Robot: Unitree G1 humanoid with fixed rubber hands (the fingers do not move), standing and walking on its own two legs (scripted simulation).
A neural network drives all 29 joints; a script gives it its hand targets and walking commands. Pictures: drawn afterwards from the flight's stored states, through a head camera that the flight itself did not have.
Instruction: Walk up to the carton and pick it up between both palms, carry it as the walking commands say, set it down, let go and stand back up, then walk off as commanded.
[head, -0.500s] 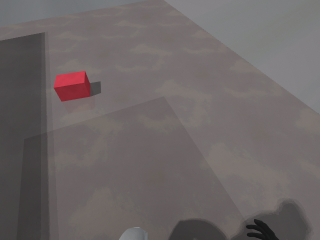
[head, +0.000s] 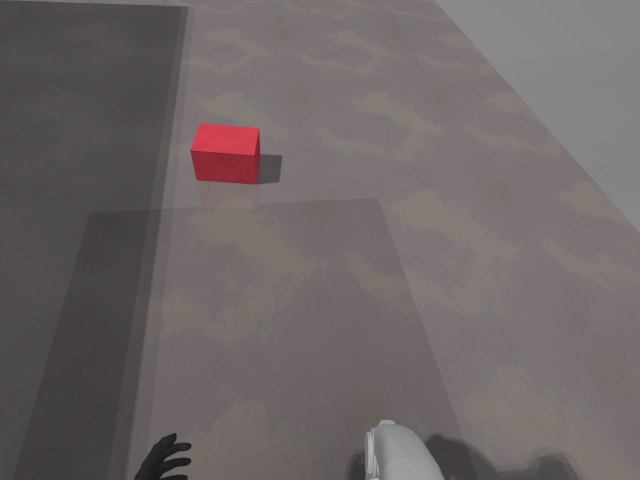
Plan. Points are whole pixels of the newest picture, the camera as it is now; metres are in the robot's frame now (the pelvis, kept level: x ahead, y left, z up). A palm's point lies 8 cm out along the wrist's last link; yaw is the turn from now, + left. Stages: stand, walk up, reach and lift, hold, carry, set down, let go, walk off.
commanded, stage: walk up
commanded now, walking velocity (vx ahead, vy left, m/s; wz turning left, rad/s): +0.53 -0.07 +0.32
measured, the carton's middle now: (228, 154) +1.54 +0.27 -0.70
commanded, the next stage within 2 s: none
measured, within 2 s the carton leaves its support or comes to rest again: neither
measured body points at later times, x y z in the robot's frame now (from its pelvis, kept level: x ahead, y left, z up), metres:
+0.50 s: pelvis +0.31 -0.05 -0.01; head +0.33 -0.05 +0.44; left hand +0.30 +0.21 -0.16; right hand +0.40 -0.29 -0.15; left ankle +0.27 +0.08 -0.65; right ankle +0.35 -0.12 -0.75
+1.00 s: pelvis +0.58 +0.07 -0.01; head +0.60 +0.10 +0.44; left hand +0.53 +0.30 -0.17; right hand +0.67 -0.18 -0.14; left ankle +0.60 +0.15 -0.75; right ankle +0.49 -0.09 -0.63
